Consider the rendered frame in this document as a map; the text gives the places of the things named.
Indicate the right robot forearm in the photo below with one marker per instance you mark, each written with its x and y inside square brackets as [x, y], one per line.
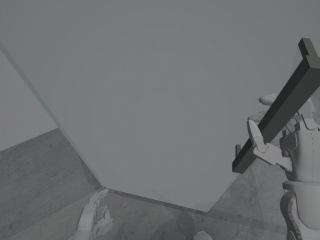
[300, 207]

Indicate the left robot hand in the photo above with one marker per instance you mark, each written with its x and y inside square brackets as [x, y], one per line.
[90, 217]

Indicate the right robot hand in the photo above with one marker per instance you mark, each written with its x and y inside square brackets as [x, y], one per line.
[301, 140]

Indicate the fridge door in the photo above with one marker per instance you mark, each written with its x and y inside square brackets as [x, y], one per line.
[156, 94]

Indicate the left robot forearm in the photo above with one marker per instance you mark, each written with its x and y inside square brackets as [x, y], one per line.
[82, 234]

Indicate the handle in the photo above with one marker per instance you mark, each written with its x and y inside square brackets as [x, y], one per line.
[302, 84]

